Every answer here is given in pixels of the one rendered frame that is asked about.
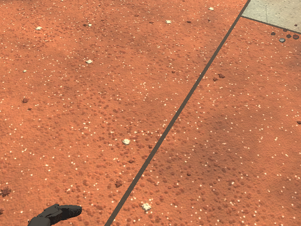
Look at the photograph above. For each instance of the robot left hand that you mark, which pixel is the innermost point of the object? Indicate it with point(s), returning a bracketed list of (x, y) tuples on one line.
[(53, 214)]

